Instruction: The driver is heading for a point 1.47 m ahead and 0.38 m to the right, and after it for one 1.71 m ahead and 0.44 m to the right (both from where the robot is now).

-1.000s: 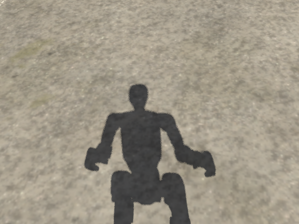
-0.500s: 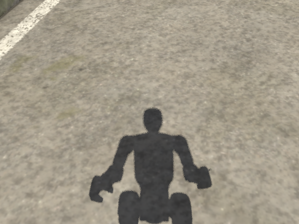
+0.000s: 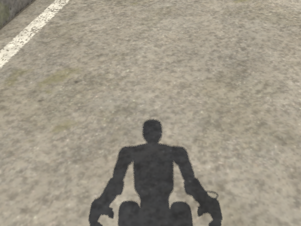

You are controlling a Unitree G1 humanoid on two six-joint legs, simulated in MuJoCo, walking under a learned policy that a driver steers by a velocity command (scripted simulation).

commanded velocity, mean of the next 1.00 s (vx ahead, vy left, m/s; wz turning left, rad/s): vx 0.44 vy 0.00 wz -0.15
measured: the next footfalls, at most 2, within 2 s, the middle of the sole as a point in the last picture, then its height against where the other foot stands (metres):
left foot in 0.54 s outside the picture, level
right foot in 1.10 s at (195, 200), level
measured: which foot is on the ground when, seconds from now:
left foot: down 0.00-0.14, up 0.16-0.52, down 0.54-1.00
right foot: down 0.00-0.54, up 0.56-1.00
